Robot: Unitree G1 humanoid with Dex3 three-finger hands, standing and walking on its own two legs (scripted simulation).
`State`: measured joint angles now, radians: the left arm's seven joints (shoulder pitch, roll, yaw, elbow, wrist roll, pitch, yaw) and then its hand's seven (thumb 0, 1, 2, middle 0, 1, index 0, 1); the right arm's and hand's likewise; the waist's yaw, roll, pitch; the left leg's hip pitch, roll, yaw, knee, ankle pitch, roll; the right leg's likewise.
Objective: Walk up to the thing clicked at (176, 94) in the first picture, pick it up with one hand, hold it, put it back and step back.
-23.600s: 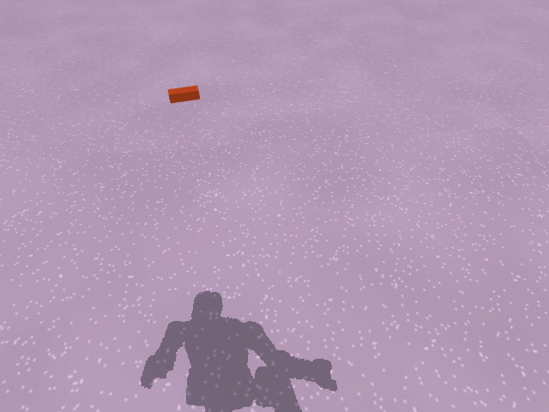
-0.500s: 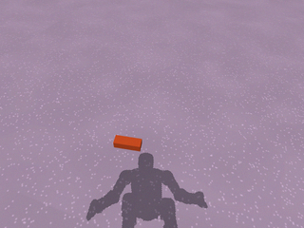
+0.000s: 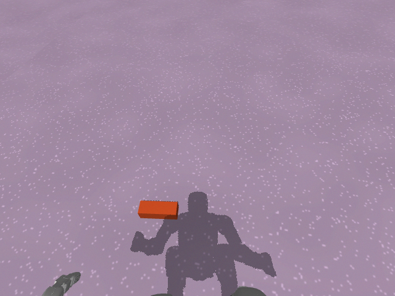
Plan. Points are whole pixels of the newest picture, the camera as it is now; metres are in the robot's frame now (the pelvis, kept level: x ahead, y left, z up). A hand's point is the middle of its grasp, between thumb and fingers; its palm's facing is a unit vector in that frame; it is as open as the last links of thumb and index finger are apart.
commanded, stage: walk up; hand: left
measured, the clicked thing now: (158, 210) +0.61 +0.25 -0.73
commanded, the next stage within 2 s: none
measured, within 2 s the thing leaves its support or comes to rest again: neither
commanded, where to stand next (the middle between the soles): +0.20 +0.02 m, yaw -2 degrees
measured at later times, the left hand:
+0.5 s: hand out of the picture +0.14 +0.26 -0.16, palm faces -0.04 -0.93 -0.36, open 7.3 cm
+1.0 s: hand (87, 288) +0.16 +0.27 -0.14, palm faces +0.00 -0.95 -0.32, open 7.3 cm
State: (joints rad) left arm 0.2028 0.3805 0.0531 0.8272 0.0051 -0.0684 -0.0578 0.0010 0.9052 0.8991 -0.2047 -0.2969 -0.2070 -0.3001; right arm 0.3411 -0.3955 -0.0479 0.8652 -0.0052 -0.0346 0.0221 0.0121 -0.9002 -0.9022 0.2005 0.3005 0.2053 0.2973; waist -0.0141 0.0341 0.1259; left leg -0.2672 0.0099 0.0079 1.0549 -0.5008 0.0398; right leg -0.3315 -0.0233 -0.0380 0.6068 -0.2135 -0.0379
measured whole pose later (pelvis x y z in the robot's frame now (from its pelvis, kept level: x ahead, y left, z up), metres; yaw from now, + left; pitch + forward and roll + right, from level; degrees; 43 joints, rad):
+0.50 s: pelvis +0.06 +0.00 -0.01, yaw +0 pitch -2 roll +0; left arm 0.16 0.39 0.02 0.95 0.00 0.01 -0.02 0.00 0.91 0.90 -0.21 -0.30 -0.21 -0.30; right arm 0.13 -0.38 -0.02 0.92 0.00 -0.02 -0.01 0.01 -0.90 -0.90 0.20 0.30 0.21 0.30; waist 0.01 -0.01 0.13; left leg -0.37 0.05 0.01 0.67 -0.27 -0.03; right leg -0.27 0.00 -0.01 0.69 -0.39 -0.01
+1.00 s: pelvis +0.07 +0.01 +0.02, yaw +1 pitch -3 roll -1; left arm 0.07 0.36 0.01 1.10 0.00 0.01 -0.02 0.00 0.90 0.90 -0.21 -0.30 -0.21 -0.30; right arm 0.08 -0.35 0.01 1.13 -0.01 -0.03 0.00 0.01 -0.90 -0.90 0.20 0.30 0.21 0.30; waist 0.00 0.00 0.08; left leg -0.22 0.04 0.01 0.39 -0.12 -0.02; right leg -0.10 -0.02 -0.02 0.38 -0.23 0.02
